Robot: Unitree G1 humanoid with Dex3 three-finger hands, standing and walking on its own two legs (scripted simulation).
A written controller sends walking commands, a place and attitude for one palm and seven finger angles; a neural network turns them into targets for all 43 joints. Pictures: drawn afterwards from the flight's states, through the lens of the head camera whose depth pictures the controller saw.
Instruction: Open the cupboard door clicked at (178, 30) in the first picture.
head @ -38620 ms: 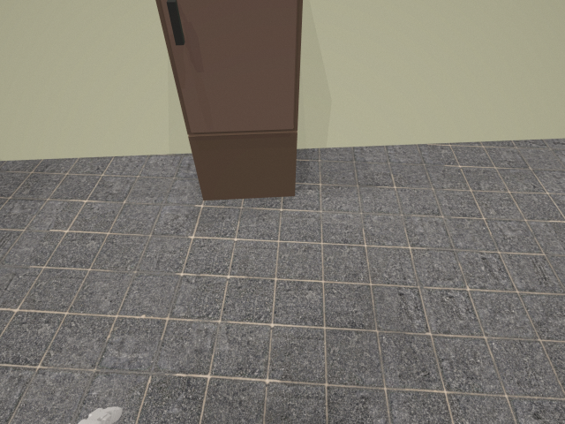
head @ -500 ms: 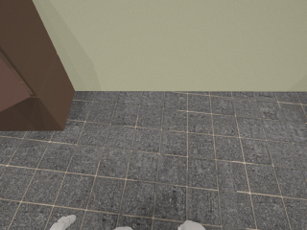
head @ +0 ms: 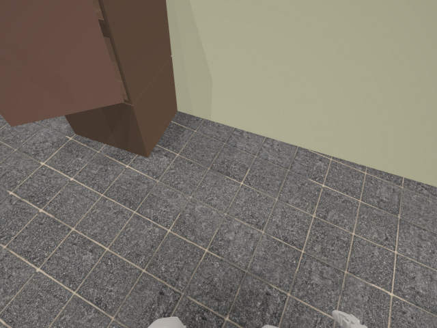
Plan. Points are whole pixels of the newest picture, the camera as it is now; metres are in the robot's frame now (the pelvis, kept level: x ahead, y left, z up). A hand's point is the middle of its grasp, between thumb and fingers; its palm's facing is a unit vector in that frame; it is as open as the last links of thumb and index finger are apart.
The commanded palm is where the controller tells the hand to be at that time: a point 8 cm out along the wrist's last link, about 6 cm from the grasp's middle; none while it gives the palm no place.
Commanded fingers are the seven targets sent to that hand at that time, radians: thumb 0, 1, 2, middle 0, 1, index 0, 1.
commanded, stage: turn to face it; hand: left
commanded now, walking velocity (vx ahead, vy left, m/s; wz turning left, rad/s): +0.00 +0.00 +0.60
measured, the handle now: out of the picture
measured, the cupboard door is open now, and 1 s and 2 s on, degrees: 41 41 41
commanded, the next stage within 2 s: take the last steps up to it in 0.58 s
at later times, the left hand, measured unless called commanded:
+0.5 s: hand out of the picture +0.04 +0.16 -0.14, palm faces +0.29 -0.93 -0.24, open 7.4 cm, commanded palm none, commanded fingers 0.00 0.90 0.90 -0.20 -0.30 -0.20 -0.30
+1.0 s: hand out of the picture +0.04 +0.20 -0.14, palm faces +0.44 -0.87 -0.22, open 7.4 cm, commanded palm none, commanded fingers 0.00 0.90 0.90 -0.20 -0.30 -0.20 -0.30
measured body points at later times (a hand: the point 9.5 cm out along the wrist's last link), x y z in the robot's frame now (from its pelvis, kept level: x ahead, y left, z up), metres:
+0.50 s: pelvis +0.02 -0.04 +0.02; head +0.07 -0.04 +0.47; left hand +0.03 +0.21 -0.12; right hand +0.17 -0.27 -0.13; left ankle -0.03 +0.07 -0.65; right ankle +0.05 -0.16 -0.72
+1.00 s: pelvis +0.05 -0.01 +0.02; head +0.08 -0.01 +0.47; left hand +0.02 +0.25 -0.12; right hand +0.18 -0.22 -0.14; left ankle -0.01 +0.07 -0.72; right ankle +0.11 -0.13 -0.71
